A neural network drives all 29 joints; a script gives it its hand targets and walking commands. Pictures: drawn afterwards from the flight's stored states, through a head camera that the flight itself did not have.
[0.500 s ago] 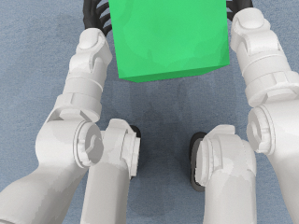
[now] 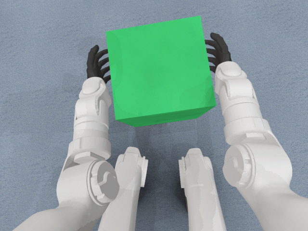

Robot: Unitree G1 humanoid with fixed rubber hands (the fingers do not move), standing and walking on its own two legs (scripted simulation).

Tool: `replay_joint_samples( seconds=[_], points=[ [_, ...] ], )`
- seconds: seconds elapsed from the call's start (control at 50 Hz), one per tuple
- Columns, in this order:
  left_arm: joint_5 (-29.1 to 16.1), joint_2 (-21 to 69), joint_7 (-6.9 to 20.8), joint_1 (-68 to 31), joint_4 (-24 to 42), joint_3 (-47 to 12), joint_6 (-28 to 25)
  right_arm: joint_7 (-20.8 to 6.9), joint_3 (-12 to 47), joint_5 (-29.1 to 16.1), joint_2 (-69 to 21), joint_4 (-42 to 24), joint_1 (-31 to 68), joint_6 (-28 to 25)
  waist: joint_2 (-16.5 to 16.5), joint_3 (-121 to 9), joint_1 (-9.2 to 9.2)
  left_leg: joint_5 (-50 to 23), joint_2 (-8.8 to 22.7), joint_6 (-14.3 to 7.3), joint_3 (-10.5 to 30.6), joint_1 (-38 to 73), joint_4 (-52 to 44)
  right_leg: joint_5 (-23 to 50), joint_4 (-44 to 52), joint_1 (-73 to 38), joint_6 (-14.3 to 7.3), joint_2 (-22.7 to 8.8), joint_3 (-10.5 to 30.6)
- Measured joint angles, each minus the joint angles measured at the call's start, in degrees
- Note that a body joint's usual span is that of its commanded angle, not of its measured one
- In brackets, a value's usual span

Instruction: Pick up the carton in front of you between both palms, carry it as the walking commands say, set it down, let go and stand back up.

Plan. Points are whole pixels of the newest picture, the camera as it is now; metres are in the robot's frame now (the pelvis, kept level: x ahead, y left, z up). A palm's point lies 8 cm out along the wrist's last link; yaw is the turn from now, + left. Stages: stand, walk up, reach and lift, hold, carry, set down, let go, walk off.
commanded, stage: reach and lift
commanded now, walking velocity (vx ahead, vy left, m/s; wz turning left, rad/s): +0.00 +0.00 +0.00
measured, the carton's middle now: (160, 83) +0.49 +0.00 -0.14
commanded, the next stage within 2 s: none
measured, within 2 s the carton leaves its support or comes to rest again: neither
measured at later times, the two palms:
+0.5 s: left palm (63, 61) +0.45 +0.15 +0.09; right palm (253, 52) +0.46 -0.15 +0.08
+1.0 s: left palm out of the picture +0.42 +0.15 +0.24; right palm out of the picture +0.41 -0.15 +0.24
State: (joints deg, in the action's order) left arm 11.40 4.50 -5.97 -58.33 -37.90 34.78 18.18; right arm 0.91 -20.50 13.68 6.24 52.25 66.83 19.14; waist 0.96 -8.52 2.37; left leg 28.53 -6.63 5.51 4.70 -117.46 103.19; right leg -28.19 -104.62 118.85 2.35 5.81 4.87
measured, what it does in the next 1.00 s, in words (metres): rises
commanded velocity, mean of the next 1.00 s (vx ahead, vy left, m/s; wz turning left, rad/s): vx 0.00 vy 0.00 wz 0.00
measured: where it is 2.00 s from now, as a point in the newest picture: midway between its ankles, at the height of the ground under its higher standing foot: (160, 196)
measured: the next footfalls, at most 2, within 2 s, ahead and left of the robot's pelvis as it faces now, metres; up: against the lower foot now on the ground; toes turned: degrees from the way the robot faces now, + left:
none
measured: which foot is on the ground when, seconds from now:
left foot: down 0.00-1.00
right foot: down 0.00-1.00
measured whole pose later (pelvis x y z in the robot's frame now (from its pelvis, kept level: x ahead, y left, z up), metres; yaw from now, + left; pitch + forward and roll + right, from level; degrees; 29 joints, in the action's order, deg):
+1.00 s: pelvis +0.10 +0.01 +0.26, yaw -2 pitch +16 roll +0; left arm 11.8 9.5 -2.9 -20.4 -29.6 20.1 19.0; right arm 2.0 -16.7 12.0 -6.6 31.7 20.6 20.3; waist 0.6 -10.2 0.9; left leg 20.1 -4.0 1.5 8.1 -41.8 46.3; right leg -19.8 -46.2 42.0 1.1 4.0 7.5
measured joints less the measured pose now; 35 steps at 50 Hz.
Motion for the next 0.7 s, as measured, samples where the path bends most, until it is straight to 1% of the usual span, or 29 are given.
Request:
replay_joint_samples(
  seconds=[0.08,0.26,0.44,0.7],
  points=[
    [0.11,0.52,0.31,2.20,1.42,-1.19,0.19,-0.19,-0.23,-0.07,-1.23,-3.23,-3.58,0.26,0.09,-1.42,-0.13,-0.36,-0.06,-0.26,0.40,2.84,-3.35,0.28,3.58,-3.07,0.11,-0.02,0.07],
    [-1.61,1.67,0.18,9.42,4.87,-5.05,0.62,0.28,1.59,-2.38,-3.49,-9.77,-12.64,1.22,0.13,-3.63,-0.29,0.06,0.25,-1.04,0.82,11.74,-9.78,-0.03,10.44,-12.22,0.22,0.17,0.54],
    [-2.34,2.28,0.32,16.43,4.63,-7.60,0.40,0.70,1.80,-2.57,-5.91,-11.29,-20.49,1.05,-0.01,-5.04,-0.46,0.02,0.46,-1.65,1.52,24.77,-18.21,-0.09,18.98,-25.41,-0.17,-0.04,0.87],
    [-0.62,3.70,1.83,26.20,3.97,-9.94,-1.34,1.09,1.39,-1.57,-9.83,-13.87,-32.50,-0.65,-0.10,-4.98,-0.86,-2.69,1.28,-2.73,2.64,46.83,-34.76,2.59,35.83,-47.70,-0.84,-0.60,1.50]
  ],
)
